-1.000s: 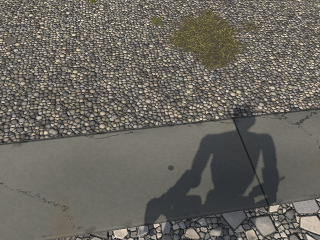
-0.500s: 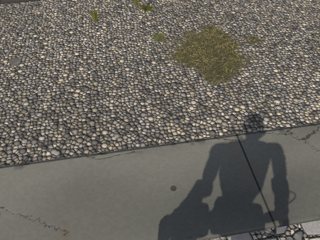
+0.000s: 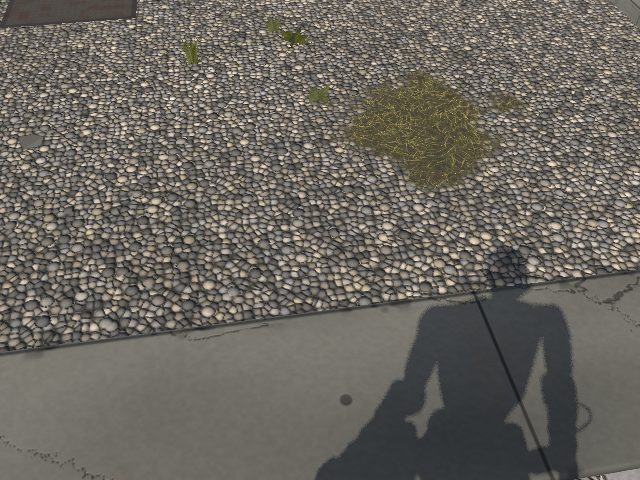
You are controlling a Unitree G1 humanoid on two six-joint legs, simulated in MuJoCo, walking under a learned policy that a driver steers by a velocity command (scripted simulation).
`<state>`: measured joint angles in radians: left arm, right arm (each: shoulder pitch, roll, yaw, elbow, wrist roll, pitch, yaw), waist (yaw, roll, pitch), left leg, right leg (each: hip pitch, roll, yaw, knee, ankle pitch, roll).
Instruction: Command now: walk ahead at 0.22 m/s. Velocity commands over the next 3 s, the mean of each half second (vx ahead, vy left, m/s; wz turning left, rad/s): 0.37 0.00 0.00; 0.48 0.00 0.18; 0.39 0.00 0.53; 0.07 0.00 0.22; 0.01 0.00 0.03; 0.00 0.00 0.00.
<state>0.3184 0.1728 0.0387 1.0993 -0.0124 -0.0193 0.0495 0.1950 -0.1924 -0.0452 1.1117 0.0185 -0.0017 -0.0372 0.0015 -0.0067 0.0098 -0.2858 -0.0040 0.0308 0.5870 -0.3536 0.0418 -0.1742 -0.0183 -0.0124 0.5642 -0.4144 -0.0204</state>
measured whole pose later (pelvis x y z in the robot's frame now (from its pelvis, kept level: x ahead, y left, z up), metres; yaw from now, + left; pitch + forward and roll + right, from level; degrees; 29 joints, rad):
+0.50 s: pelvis +0.17 +0.02 +0.01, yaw +0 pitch +2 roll +0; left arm 0.06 0.23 0.06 0.88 0.01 -0.09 -0.02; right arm 0.47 -0.16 0.00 1.11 -0.03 -0.09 0.00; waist -0.07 -0.03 -0.01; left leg 0.08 -0.04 0.03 0.21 -0.33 0.04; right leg -0.72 -0.09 -0.03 0.83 -0.03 -0.04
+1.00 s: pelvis +0.48 -0.04 +0.01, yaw +7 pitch +1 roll -2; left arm 0.47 0.13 0.01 1.07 0.10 -0.14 0.00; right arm 0.17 -0.18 -0.02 0.91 -0.06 -0.08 0.09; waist 0.06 0.04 0.01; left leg -0.76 0.12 -0.05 0.94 0.04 0.11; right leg -0.02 0.06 -0.20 0.23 -0.22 -0.06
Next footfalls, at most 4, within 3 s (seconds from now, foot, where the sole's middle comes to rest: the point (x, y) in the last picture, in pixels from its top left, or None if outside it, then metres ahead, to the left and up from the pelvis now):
0.66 right None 0.47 -0.13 -0.77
1.24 left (267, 373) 0.78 0.15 -0.77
1.84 right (332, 296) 1.09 0.00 -0.88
2.18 left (285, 345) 0.85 0.12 -0.77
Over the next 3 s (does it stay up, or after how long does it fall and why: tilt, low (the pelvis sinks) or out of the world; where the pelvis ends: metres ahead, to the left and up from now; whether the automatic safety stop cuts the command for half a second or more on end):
stays up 0.95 0.06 -0.11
